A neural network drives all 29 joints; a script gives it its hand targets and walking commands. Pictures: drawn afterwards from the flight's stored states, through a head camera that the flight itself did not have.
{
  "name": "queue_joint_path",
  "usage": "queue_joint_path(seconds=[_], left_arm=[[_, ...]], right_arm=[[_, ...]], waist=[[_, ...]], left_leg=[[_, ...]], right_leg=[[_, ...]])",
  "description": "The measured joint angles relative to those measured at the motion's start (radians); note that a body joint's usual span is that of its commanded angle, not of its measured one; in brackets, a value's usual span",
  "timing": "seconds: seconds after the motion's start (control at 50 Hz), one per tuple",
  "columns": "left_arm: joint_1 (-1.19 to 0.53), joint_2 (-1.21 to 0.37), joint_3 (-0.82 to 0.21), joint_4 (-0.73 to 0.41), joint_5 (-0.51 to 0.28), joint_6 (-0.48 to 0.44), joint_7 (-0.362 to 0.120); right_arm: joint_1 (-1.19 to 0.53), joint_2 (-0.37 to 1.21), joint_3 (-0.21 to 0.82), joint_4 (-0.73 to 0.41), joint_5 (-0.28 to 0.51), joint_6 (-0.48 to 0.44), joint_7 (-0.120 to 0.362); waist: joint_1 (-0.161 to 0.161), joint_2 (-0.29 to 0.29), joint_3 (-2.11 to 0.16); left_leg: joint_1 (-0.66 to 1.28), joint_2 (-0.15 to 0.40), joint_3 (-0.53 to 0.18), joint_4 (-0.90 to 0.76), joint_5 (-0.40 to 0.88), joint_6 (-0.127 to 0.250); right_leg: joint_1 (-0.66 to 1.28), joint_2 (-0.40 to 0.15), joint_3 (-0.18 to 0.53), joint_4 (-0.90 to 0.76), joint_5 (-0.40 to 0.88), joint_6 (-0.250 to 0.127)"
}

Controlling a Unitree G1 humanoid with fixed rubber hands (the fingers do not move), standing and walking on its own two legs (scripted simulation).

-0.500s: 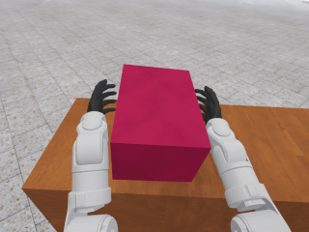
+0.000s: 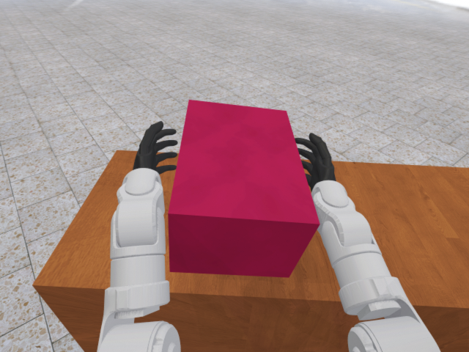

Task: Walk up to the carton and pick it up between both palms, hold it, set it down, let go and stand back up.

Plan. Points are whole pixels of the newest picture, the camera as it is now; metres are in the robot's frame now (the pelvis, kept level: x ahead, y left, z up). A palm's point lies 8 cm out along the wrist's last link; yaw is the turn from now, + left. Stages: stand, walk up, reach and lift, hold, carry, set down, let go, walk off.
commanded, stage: hold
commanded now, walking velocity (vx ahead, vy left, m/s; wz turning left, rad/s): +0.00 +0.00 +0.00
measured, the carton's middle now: (235, 181) +0.38 +0.01 +0.15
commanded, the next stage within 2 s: none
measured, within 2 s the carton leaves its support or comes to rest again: neither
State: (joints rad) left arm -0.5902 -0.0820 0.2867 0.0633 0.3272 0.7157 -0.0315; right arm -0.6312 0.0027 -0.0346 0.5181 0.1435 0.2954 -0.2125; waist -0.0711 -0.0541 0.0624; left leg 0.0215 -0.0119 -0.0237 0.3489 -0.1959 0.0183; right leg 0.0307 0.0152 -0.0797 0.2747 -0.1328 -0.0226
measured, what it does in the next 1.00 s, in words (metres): stands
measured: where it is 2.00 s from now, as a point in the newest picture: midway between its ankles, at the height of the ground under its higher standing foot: outside the picture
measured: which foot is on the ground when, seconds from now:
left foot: down 0.00-1.00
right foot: down 0.00-1.00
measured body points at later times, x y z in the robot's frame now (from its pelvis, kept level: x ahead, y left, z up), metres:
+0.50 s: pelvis +0.00 +0.00 +0.00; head -0.04 +0.03 +0.45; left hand +0.37 +0.15 +0.20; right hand +0.38 -0.13 +0.18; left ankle +0.01 +0.11 -0.75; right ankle +0.03 -0.10 -0.75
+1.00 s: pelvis +0.01 +0.00 +0.00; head -0.03 +0.03 +0.45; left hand +0.37 +0.15 +0.20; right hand +0.38 -0.13 +0.18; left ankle +0.01 +0.11 -0.75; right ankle +0.03 -0.10 -0.75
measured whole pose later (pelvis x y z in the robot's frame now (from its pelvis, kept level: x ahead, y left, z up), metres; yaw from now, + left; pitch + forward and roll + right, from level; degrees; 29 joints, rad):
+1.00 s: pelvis +0.01 +0.00 +0.00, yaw +0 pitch -10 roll -1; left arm -0.55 -0.08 0.26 -0.01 0.32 0.72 -0.03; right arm -0.61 -0.01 0.00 0.45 0.17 0.30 -0.23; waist -0.08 -0.05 0.08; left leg 0.03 -0.01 -0.02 0.36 -0.21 0.02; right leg 0.04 0.02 -0.08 0.27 -0.14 -0.02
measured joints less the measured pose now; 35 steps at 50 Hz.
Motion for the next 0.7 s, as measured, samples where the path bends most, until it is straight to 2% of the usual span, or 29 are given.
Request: queue_joint_path(seconds=[0.14, 0.28, 0.42, 0.56, 0.7], left_arm=[[-0.015, 0.0, 0.005, 0.007, 0.004, -0.005, 0.0], [-0.021, 0.002, 0.009, 0.018, 0.003, -0.004, -0.001], [0.002, 0.007, -0.009, -0.015, -0.008, -0.013, 0.003], [-0.005, 0.002, 0.0, -0.004, 0.007, 0.008, 0.003], [0.001, 0.002, -0.006, -0.016, 0.001, 0.0, 0.003]], right_arm=[[-0.014, -0.003, -0.004, 0.008, -0.002, -0.005, 0.001], [-0.021, 0.005, -0.017, 0.022, -0.01, -0.007, 0.006], [-0.004, -0.007, 0.01, -0.017, 0.01, -0.012, -0.007], [-0.014, 0.002, -0.008, 0.013, -0.001, -0.004, 0.011], [-0.005, -0.003, 0.001, -0.011, 0.001, -0.005, 0.005]], waist=[[0.012, 0.001, 0.002], [0.008, -0.001, 0.005], [0.003, -0.004, -0.002], [0.005, -0.008, 0.002], [0.002, -0.001, 0.005]], left_leg=[[-0.006, 0.0, 0.007, -0.002, 0.004, 0.001], [-0.013, -0.002, 0.004, -0.005, 0.008, 0.001], [-0.02, 0.001, 0.003, 0.006, 0.0, 0.001], [-0.003, -0.001, 0.007, -0.001, -0.002, 0.002], [-0.003, 0.0, 0.004, 0.003, -0.007, 0.003]], right_leg=[[-0.01, 0.0, 0.006, 0.002, 0.004, 0.0], [-0.015, -0.002, 0.002, -0.001, 0.007, 0.001], [-0.015, 0.0, 0.0, -0.002, 0.004, 0.001], [-0.005, -0.002, 0.003, 0.003, -0.003, 0.002], [0.001, 0.0, 0.0, -0.004, -0.003, 0.003]])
